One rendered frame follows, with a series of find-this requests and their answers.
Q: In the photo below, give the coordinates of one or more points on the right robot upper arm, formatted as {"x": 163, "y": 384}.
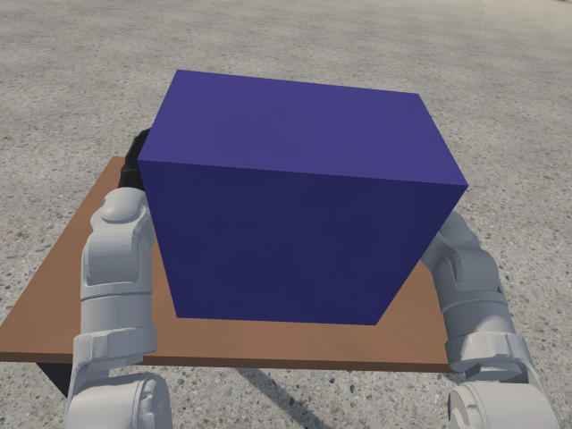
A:
{"x": 475, "y": 405}

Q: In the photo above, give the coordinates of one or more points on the robot left forearm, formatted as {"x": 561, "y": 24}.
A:
{"x": 116, "y": 283}

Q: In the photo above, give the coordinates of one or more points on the table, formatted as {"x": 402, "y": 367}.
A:
{"x": 409, "y": 337}

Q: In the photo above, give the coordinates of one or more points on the carton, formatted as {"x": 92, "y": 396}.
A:
{"x": 288, "y": 201}

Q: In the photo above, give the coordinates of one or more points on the robot right forearm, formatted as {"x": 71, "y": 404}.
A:
{"x": 482, "y": 341}

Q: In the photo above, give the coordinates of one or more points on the left robot hand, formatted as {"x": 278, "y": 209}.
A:
{"x": 130, "y": 174}

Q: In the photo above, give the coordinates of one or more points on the left robot upper arm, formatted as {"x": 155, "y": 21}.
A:
{"x": 131, "y": 401}

